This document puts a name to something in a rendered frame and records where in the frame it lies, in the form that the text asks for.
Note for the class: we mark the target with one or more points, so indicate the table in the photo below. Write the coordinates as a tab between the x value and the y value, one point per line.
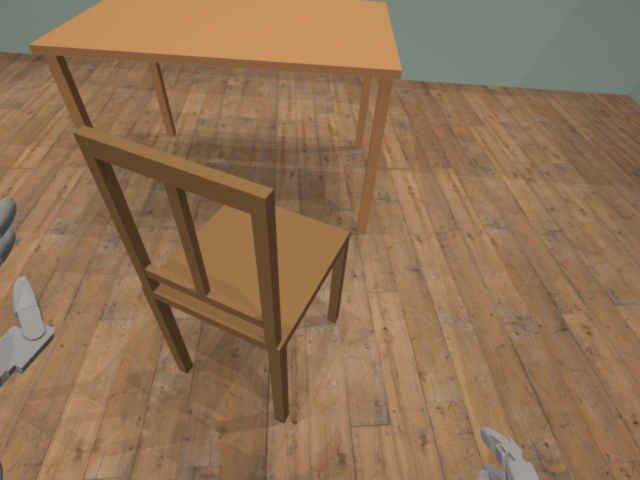
337	37

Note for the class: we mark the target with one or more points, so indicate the robot left hand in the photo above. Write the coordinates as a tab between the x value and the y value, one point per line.
19	347

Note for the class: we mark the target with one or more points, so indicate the robot right hand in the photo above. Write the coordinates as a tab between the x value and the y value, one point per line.
509	455

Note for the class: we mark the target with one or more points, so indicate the chair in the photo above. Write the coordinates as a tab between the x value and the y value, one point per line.
252	270

